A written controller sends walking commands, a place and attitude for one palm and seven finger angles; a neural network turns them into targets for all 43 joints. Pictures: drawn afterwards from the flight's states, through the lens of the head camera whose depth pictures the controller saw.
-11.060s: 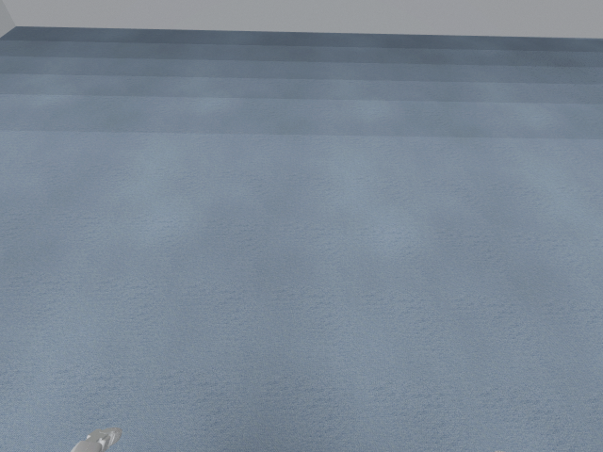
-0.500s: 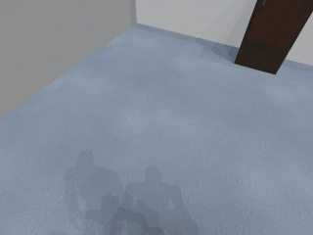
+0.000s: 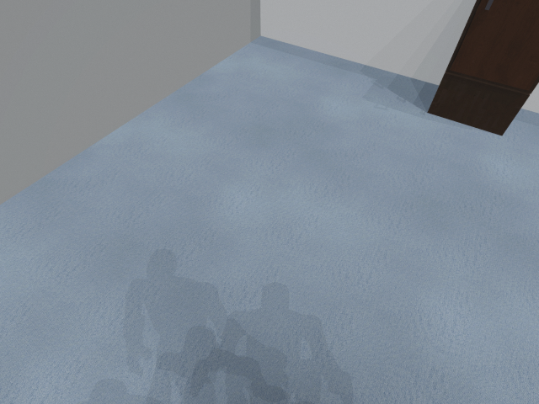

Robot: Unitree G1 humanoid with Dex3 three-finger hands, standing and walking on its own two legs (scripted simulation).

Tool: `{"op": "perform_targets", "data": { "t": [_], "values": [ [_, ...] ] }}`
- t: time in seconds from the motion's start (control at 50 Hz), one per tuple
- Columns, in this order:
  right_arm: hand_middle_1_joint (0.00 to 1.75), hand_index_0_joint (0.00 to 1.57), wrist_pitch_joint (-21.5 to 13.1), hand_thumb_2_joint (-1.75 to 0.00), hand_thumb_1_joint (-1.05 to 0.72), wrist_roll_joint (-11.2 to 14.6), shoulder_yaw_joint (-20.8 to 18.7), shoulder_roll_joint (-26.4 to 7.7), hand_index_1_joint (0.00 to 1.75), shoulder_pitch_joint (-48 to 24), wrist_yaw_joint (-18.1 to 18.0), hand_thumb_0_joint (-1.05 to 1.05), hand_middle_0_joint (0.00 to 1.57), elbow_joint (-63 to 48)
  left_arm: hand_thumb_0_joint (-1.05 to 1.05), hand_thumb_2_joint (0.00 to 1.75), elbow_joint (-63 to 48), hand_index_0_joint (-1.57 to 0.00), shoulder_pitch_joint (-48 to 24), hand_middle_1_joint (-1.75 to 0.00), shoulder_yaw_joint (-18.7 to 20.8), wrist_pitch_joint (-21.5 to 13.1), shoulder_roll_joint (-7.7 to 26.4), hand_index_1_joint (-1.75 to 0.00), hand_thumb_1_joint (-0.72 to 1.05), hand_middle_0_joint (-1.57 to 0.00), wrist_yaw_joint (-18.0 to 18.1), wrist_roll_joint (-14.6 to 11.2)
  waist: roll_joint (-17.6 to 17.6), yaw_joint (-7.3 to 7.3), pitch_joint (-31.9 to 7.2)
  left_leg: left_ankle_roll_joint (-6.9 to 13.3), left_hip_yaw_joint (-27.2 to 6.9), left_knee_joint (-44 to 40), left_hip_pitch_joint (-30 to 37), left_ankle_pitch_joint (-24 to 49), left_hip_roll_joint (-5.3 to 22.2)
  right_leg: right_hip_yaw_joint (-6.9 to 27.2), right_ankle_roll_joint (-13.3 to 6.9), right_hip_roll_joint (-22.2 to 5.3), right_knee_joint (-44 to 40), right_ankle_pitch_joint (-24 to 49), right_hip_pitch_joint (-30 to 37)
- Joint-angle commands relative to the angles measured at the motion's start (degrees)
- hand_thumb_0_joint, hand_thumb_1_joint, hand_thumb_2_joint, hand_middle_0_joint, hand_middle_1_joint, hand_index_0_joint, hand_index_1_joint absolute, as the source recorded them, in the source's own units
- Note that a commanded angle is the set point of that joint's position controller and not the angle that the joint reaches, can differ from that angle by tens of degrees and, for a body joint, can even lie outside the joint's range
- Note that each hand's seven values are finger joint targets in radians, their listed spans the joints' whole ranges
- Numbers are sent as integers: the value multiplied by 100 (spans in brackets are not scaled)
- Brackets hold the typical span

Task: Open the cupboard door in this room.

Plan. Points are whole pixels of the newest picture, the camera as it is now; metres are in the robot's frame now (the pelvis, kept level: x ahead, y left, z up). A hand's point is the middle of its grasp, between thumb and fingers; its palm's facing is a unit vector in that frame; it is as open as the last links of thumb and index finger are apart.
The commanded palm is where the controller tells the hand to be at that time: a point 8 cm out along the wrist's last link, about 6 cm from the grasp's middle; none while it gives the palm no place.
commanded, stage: turn or walk to find it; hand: left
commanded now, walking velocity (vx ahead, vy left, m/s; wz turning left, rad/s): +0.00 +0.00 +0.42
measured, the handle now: out of the picture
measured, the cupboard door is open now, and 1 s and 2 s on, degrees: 0 0 0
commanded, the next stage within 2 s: none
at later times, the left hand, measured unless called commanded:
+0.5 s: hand out of the picture +0.03 +0.23 -0.17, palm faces +0.23 -0.95 -0.23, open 7.4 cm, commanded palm none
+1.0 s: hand out of the picture -0.07 +0.12 -0.15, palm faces +0.47 -0.84 -0.28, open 7.4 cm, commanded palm none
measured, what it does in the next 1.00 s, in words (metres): steps on the spot, turning left: right foot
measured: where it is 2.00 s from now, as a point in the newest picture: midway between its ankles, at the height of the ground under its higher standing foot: outside the picture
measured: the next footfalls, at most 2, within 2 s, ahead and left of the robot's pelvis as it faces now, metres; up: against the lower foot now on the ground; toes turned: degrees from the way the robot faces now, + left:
right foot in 0.72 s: +0.05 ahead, -0.14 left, +0.00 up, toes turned +17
left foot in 1.24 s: -0.11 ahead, +0.05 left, +0.00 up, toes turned +39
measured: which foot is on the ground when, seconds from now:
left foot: down 0.00-0.72, up 0.74-1.00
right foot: down 0.00-0.22, up 0.24-0.70, down 0.72-1.00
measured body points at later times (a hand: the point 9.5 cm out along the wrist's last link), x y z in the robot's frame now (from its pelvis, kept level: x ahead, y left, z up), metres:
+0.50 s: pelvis -0.01 +0.01 +0.00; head +0.02 +0.04 +0.45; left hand +0.02 +0.28 -0.15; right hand +0.06 -0.22 -0.14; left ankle -0.01 +0.11 -0.74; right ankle -0.02 -0.15 -0.66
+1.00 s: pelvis -0.03 -0.07 +0.00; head +0.01 -0.09 +0.45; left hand -0.09 +0.17 -0.13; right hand +0.13 -0.30 -0.16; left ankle -0.13 +0.06 -0.64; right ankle +0.01 -0.15 -0.74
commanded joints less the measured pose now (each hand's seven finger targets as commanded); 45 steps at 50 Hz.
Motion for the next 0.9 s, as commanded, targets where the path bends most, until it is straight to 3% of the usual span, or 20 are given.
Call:
{"op": "perform_targets", "data": {
  "t": [0.0, 0.1, 0.16, 0.18, 0.2, 0.22, 0.24, 0.26, 0.3, 0.36, 0.42, 0.52, 0.64, 0.66, 0.68, 0.7, 0.72, 0.76, 0.82, 0.88],
  "values": [
    [30, 20, 45, -90, -90, -25, -127, -563, 30, 207, -25, 0, 20, -344, 0, 90, -311, -20, 295, -30, 194, -30, 822, -30, 90, -20, 74, 7, -418, 43, -60, 15, -261, 154, -852, 874, 453, 750, -162, -1087, -473, 502, 375],
    [30, 20, 143, -90, -90, -47, -237, -514, 30, 193, 3, 0, 20, -563, 0, 90, -593, -20, 130, -30, 305, -17, 988, -30, 90, -20, 82, 65, -945, 11, -211, -99, 114, 1503, -999, -620, 307, 950, -714, -1825, -644, 822, 147],
    [30, 20, 134, -90, -90, -33, -255, -464, 30, 214, 51, 0, 20, -662, 0, 90, -726, -20, -18, -30, 350, 0, 969, -30, 90, -20, 80, 92, -633, -76, -139, -102, 225, 1000, -663, -511, 526, 530, -616, -1858, -177, 1000, -228],
    [30, 20, 90, -90, -90, -43, -276, -556, 30, 395, 66, 0, 20, -679, 0, 90, -782, -20, -46, -30, 355, 35, 902, -30, 90, -20, 58, 66, -148, -168, -259, 28, -222, 287, -304, 449, 742, 151, -291, -1510, 425, 622, -552],
    [30, 20, 36, -90, -90, -83, -326, -877, 30, 542, 55, 0, 20, -694, 0, 90, -883, -20, -3, -30, 317, 74, 619, -30, 90, -20, 29, 17, 1060, -221, -224, 386, -1588, -456, -181, 1422, 1427, -291, 176, -672, 1450, -356, -1062],
    [30, 20, 14, -90, -90, -112, -401, -1161, 30, 694, 7, 0, 20, -660, 0, 90, -1033, -20, -351, -30, 251, 100, 496, -30, 90, -20, 43, 10, 1794, -362, -71, 896, -2670, -1156, -155, 1921, 2063, -64, 365, -146, 2642, -1919, -1564],
    [30, 20, 19, -90, -90, -106, -409, -1138, 30, 723, -67, 0, 20, -582, 0, 90, -1026, -20, -470, -30, 272, 158, 577, -30, 90, -20, 74, 53, 1414, -359, 9, 986, -2669, -1190, -190, 1935, 2044, 573, 287, -235, 3278, -1954, -1734],
    [30, 20, -1, -90, -90, -87, -394, -1052, 30, 656, -108, 0, 20, -636, 0, 90, -1013, -20, -397, -30, 300, 161, 570, -30, 90, -20, 55, 58, 1109, -277, -23, 943, -2480, -1124, -92, 1962, 1907, 754, 283, -292, 3519, -1670, -1949],
    [30, 20, -21, -90, -90, -86, -372, -1012, 30, 384, -120, 0, 20, -734, 0, 90, -944, -20, -279, -30, 311, 121, 539, -30, 90, -20, 13, 61, 693, -134, -270, 984, -2031, -850, 269, 2104, 1634, 805, 350, -238, 3808, -1259, -2058],
    [30, 20, -59, -90, -90, -62, -396, -976, 30, 442, -124, 0, 20, -772, 0, 90, -944, -20, -220, -30, 295, 76, 489, -30, 90, -20, -12, 43, 413, -141, -681, 952, -1626, -666, 775, 2711, 1360, 805, 470, -175, 3721, -974, -2075],
    [30, 20, -50, -90, -90, -61, -434, -973, 30, 651, -113, 0, 20, -757, 0, 90, -1061, -20, -424, -30, 291, 64, 470, -30, 90, -20, -4, 29, 537, -264, -753, 980, -1685, -570, 1017, 3110, 1304, 814, 552, -130, 3347, -1020, -2068],
    [30, 20, 38, -90, -90, -99, -498, -1060, 30, 553, -65, 0, 20, -851, 0, 90, -1225, -20, -640, -30, 281, 97, 451, -30, 90, -20, 15, -5, 876, -312, -473, 1051, -1984, -646, 481, 2524, 1299, 784, 552, -28, 2546, -1257, -1630],
    [30, 20, 131, -90, -90, -104, -581, -1137, 30, 43, -7, 0, 20, -1123, 0, 90, -1115, -20, 135, -30, 332, 44, 525, -30, 90, -20, 28, -47, 872, 50, -518, 731, -2107, -350, -890, 1342, 925, 659, 417, 147, 400, -339, 212],
    [30, 20, 145, -90, -90, -72, -578, -1051, 30, 11, 9, 0, 20, -1171, 0, 90, -1071, -20, 353, -30, 364, 1, 650, -30, 90, -20, 36, -22, 491, 146, -579, 503, -1908, -65, -1316, 806, 650, 648, 414, 20, -354, 127, 802],
    [30, 20, 152, -90, -90, -25, -540, -744, 30, 124, 40, 0, 20, -1211, 0, 90, -1092, -20, 447, -30, 439, -50, 1035, -30, 90, -20, 72, 61, -630, 176, -605, 149, -1332, 779, -2154, -265, 125, 1528, 171, -939, -961, -373, 1413],
    [30, 20, 151, -90, -90, -44, -498, -490, 30, 42, 32, 0, 20, -1365, 0, 90, -1203, -20, 373, -30, 497, -62, 1451, -30, 90, -20, 88, 115, -2013, 216, -351, -185, -395, 2202, -2738, -1677, -503, 3060, -405, -2284, -1306, -344, 1042],
    [30, 20, 204, -90, -90, -94, -574, -783, 30, -97, 36, 0, 20, -1379, 0, 90, -1329, -20, 193, -30, 455, -12, 1395, -30, 90, -20, 90, 50, -1460, 184, -189, -156, -550, 3181, -2352, -1755, -244, 2922, -738, -2565, -1384, -229, 18],
    [30, 20, 354, -90, -90, -128, -615, -763, 30, 115, 103, 0, 20, -1129, 0, 90, -1488, -20, -478, -30, 442, -39, 1068, -30, 90, -20, 89, 37, -1268, -165, 286, -153, -574, 4178, -2178, -1087, -45, 2243, -532, -1915, -1586, -1220, -848],
    [30, 20, 355, -90, -90, -105, -565, -632, 30, 407, 166, 0, 20, -924, 0, 90, -1479, -20, -476, -30, 313, -102, 710, -30, 90, -20, 48, 27, -897, -332, 265, -279, -292, 4545, -2162, -347, 16, 1102, -315, -1314, -1181, 107, -568],
    [30, 20, 356, -90, -90, -95, -527, -651, 30, 219, 150, 0, 20, -936, 0, 90, -1345, -20, 52, -30, 301, -134, 736, -30, 90, -20, 57, 22, -1029, -111, 19, -410, -224, 4422, -2286, -250, 102, 933, -397, -1357, -1009, 728, 107]
  ]
}}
